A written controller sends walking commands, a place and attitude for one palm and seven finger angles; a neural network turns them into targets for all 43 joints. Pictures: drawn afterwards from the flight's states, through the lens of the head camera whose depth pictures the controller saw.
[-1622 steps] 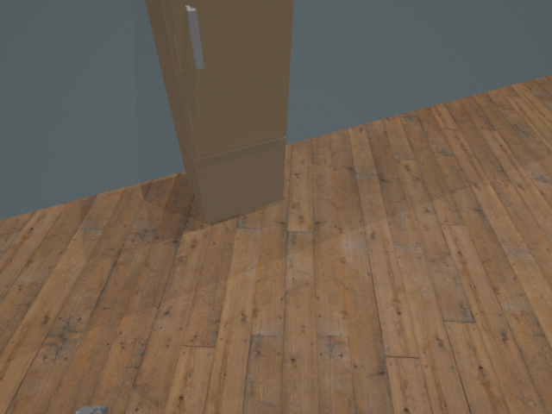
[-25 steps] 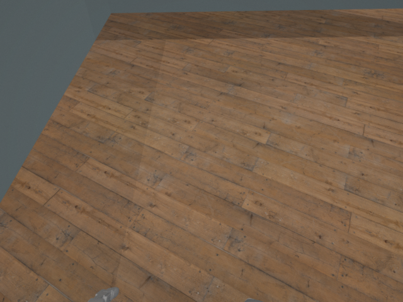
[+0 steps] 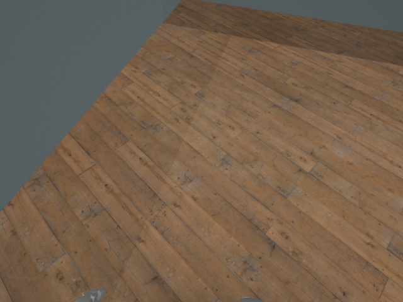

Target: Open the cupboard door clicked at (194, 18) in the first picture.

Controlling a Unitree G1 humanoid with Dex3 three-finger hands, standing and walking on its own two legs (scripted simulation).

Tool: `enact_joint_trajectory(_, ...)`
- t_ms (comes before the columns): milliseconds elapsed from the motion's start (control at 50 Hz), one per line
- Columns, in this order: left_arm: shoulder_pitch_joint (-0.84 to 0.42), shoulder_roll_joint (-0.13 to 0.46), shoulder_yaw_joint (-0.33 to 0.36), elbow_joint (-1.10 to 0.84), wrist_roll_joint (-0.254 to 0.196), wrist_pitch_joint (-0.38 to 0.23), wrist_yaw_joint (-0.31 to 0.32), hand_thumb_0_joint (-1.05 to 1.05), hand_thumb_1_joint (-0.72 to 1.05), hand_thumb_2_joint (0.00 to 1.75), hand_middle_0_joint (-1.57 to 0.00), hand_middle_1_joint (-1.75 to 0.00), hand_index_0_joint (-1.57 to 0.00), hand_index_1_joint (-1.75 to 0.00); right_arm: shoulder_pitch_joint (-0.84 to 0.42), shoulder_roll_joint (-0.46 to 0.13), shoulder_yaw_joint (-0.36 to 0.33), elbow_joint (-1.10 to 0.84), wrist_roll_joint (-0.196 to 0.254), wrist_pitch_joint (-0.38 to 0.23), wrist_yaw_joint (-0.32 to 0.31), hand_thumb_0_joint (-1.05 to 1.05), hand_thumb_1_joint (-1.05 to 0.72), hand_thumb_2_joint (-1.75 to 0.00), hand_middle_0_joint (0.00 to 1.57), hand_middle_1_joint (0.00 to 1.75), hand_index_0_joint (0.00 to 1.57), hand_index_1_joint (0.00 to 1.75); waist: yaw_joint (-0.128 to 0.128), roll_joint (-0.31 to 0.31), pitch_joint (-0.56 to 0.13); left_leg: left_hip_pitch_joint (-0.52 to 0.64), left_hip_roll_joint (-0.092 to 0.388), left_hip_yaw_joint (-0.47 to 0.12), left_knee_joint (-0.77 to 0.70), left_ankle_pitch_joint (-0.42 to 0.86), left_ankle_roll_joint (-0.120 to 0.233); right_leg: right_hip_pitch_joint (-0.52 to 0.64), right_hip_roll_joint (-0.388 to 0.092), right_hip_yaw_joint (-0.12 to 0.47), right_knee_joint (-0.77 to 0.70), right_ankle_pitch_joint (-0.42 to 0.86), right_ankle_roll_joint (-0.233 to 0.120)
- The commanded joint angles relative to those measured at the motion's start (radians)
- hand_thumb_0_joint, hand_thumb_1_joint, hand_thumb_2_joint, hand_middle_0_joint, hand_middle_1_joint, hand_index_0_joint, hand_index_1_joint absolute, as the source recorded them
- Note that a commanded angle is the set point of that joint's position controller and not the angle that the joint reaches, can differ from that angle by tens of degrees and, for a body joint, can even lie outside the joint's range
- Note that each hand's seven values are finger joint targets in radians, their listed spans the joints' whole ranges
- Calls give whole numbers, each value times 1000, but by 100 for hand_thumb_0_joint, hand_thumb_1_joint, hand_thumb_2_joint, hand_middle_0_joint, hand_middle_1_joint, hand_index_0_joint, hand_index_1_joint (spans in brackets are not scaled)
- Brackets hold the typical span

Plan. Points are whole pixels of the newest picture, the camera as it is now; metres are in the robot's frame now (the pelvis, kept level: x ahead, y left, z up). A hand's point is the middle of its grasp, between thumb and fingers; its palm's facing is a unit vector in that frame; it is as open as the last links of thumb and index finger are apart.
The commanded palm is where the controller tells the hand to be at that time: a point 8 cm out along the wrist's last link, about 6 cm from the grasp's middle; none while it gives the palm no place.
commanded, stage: turn to face it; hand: left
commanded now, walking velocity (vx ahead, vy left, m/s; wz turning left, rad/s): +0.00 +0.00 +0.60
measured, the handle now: out of the picture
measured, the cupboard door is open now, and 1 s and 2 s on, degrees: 46 46 46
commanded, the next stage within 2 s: none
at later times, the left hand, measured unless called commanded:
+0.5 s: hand out of the picture -0.03 +0.17 -0.19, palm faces +0.38 -0.90 -0.23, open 7.3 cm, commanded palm none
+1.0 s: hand out of the picture +0.01 +0.13 -0.15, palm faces +0.59 -0.77 -0.25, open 7.3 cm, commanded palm none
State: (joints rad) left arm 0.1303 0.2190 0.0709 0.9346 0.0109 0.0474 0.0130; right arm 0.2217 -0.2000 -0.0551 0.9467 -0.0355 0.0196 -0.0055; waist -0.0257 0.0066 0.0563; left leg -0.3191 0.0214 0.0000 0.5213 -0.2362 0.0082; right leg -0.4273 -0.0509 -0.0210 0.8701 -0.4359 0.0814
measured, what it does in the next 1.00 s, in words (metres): steps on the spot, turning left: right foot, then left foot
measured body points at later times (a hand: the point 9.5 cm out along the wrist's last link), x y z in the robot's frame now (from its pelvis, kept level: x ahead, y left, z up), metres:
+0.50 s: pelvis +0.02 -0.03 -0.02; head +0.06 +0.01 +0.43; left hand -0.05 +0.22 -0.17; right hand +0.24 -0.22 -0.14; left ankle -0.01 +0.07 -0.74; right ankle +0.02 -0.17 -0.71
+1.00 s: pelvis +0.05 -0.08 +0.00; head +0.10 -0.06 +0.45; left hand -0.02 +0.17 -0.13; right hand +0.26 -0.25 -0.15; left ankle -0.05 +0.02 -0.66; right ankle +0.11 -0.17 -0.74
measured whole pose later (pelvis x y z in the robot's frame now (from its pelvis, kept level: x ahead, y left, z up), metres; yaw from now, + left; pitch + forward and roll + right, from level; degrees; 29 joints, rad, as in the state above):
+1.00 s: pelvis +0.05 -0.08 +0.00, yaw +39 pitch +0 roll +2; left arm 0.19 0.17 0.03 0.88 0.02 0.01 0.02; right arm 0.18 -0.25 -0.09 0.94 -0.02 0.09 0.03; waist -0.04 0.00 0.10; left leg -0.48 0.01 0.03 1.07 -0.44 -0.07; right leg -0.22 -0.12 -0.15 0.53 -0.30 0.01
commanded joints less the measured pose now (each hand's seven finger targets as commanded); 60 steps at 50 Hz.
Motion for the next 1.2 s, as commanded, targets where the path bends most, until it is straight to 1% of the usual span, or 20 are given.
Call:
enact_joint_trajectory(0, 78, 62, 17, -76, -1, -37, 1, 0, 90, 90, -20, -30, -20, -30, -31, -216, -64, -78, 9, 2, -6, 0, -90, -90, 20, 30, 20, 30, 31, 171, -121, 34, 185, -238, -92, 323, 111, 180, 46, -41, -285, 127, -17)
enact_joint_trajectory(20, 119, 87, 25, -67, 1, -45, 5, 0, 90, 90, -20, -30, -20, -30, -57, -206, -65, -90, 16, 5, -2, 0, -90, -90, 20, 30, 20, 30, 54, 124, -113, -40, 143, -217, -49, 228, 71, 283, 24, -37, -420, 219, -22)
enact_joint_trajectory(60, 167, 248, 52, -77, 25, -58, 17, 0, 90, 90, -20, -30, -20, -30, -73, -100, -50, -140, 26, 7, 13, 0, -90, -90, 20, 30, 20, 30, 86, -345, -109, -304, -88, 21, 365, -366, -58, 401, -415, 379, -629, 306, -189)
enact_joint_trajectory(80, 153, 254, 41, -92, 18, -56, 18, 0, 90, 90, -20, -30, -20, -30, -73, -142, -55, -140, 18, 16, 20, 0, -90, -90, 20, 30, 20, 30, 82, -267, -91, -268, -34, -33, 581, -380, -44, 256, -463, 364, -628, 221, -251)
enact_joint_trajectory(160, 35, 133, 10, -114, 14, -62, 19, 0, 90, 90, -20, -30, -20, -30, -85, -108, -47, -97, 18, 37, 35, 0, -90, -90, 20, 30, 20, 30, 4, -218, -27, -271, 24, 2, 693, -186, -77, 227, -271, 44, -547, 516, -180)
enact_joint_trajectory(300, 178, 198, 29, -65, 19, -65, 18, 0, 90, 90, -20, -30, -20, -30, -190, -80, -16, -127, 28, 25, 40, 0, -90, -90, 20, 30, 20, 30, 75, -210, -90, -159, -1, 109, 274, -222, -71, 425, -311, -42, -427, 869, -190)
enact_joint_trajectory(380, 142, 213, 40, -69, 12, -60, 9, 0, 90, 90, -20, -30, -20, -30, -112, -116, -22, -120, 24, 15, 36, 0, -90, -90, 20, 30, 20, 30, 23, -195, -121, 56, -21, 136, 13, -54, -41, 330, -303, -120, -299, 778, -130)
enact_joint_trajectory(400, 124, 200, 39, -80, 5, -57, 5, 0, 90, 90, -20, -30, -20, -30, -35, -163, -36, -102, 18, 7, 34, 0, -90, -90, 20, 30, 20, 30, -25, -96, -161, 228, 28, 90, -90, 117, -16, 216, -285, -161, -161, 651, -83)
enact_joint_trajectory(420, 118, 134, 29, -118, -2, -51, -4, 0, 90, 90, -20, -30, -20, -30, 35, -288, -67, -95, 7, -1, 27, 0, -90, -90, 20, 30, 20, 30, -62, 233, -213, 414, 307, -281, -116, 461, 118, -70, -137, -192, 82, 74, -2)
enact_joint_trajectory(440, 43, 118, 8, -162, 6, -41, 1, 0, 90, 90, -20, -30, -20, -30, 99, -337, -77, -82, 15, 8, 21, 0, -90, -90, 20, 30, 20, 30, -91, 265, -192, 387, 431, -384, -128, 660, 229, -176, -80, -88, 236, -242, 5)
enact_joint_trajectory(540, 58, 113, 24, -99, 10, -15, -6, 0, 90, 90, -20, -30, -20, -30, -83, -238, -50, -118, 14, -5, -7, 0, -90, -90, 20, 30, 20, 30, 12, 160, -101, 154, 229, -194, -174, 345, 140, -134, -67, 27, 277, 28, 7)
enact_joint_trajectory(740, 131, 105, 25, -113, 3, -37, -1, 0, 90, 90, -20, -30, -20, -30, -115, -230, -70, -127, 13, 13, 5, 0, -90, -90, 20, 30, 20, 30, 58, 147, -98, -47, 141, -272, -80, 167, 96, 254, 39, -37, -333, 168, -18)
enact_joint_trajectory(780, 191, 243, 56, -108, 24, -59, 16, 0, 90, 90, -20, -30, -20, -30, -94, -119, -55, -153, 28, 11, 14, 0, -90, -90, 20, 30, 20, 30, 89, -258, -124, -319, -74, -58, 261, -231, -36, 474, -326, 339, -601, 201, -137)
enact_joint_trajectory(800, 170, 271, 46, -119, 19, -53, 16, 0, 90, 90, -20, -30, -20, -30, -108, -135, -56, -163, 19, 13, 19, 0, -90, -90, 20, 30, 20, 30, 92, -279, -102, -294, -66, -37, 518, -394, -42, 336, -461, 383, -618, 247, -232)
enact_joint_trajectory(880, 21, 141, 16, -146, 13, -56, 21, 0, 90, 90, -20, -30, -20, -30, -83, -112, -50, -104, 18, 37, 36, 0, -90, -90, 20, 30, 20, 30, 8, -231, -30, -262, 16, -11, 706, -194, -72, 229, -278, 55, -549, 448, -186)
enact_joint_trajectory(1040, 138, 197, 37, -91, 23, -58, 17, 0, 90, 90, -20, -30, -20, -30, -148, -71, -27, -116, 29, 27, 42, 0, -90, -90, 20, 30, 20, 30, 71, -226, -75, -126, -2, 106, 264, -236, -70, 371, -322, -47, -450, 679, -190)
enact_joint_trajectory(1100, 119, 205, 47, -91, 11, -54, 9, 0, 90, 90, -20, -30, -20, -30, -70, -101, -29, -103, 26, 12, 36, 0, -90, -90, 20, 30, 20, 30, 24, -181, -122, 45, -17, 124, 3, -53, -49, 325, -306, -118, -315, 647, -130)
enact_joint_trajectory(1120, 112, 186, 44, -98, 3, -48, 5, 0, 90, 90, -20, -30, -20, -30, -15, -150, -42, -88, 21, 5, 35, 0, -90, -90, 20, 30, 20, 30, -12, -71, -151, 209, 27, 68, -96, 104, -23, 204, -280, -153, -189, 538, -81)
enact_joint_trajectory(1140, 107, 122, 32, -133, -1, -41, -2, 0, 90, 90, -20, -30, -20, -30, 44, -262, -71, -89, 12, -2, 30, 0, -90, -90, 20, 30, 20, 30, -43, 229, -193, 374, 288, -285, -128, 420, 91, -64, -138, -189, 38, 55, -3)
enact_joint_trajectory(1180, -34, 104, 16, -178, 12, -19, 7, 0, 90, 90, -20, -30, -20, -30, 132, -306, -81, -56, 9, 2, 5, 0, -90, -90, 20, 30, 20, 30, -93, 197, -158, 300, 396, -416, -160, 503, 224, -213, -79, -15, 287, -192, -3)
